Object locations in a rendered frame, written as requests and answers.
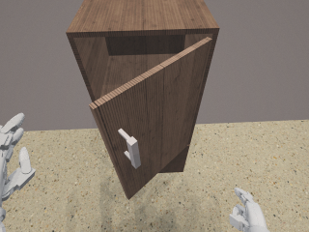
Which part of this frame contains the right robot hand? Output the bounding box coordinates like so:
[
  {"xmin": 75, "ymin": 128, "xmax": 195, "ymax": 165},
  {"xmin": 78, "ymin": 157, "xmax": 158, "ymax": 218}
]
[{"xmin": 229, "ymin": 188, "xmax": 267, "ymax": 232}]

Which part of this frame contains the handle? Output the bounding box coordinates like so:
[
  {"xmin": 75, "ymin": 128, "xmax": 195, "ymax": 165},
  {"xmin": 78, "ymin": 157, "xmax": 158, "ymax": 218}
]
[{"xmin": 118, "ymin": 129, "xmax": 141, "ymax": 169}]

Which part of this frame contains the left robot hand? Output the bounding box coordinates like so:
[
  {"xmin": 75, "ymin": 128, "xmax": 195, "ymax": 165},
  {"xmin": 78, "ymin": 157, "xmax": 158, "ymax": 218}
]
[{"xmin": 0, "ymin": 112, "xmax": 36, "ymax": 207}]

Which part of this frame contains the cupboard door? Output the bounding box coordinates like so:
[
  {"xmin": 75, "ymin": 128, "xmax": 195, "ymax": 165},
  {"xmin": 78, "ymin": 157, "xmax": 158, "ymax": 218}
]
[{"xmin": 89, "ymin": 37, "xmax": 212, "ymax": 200}]

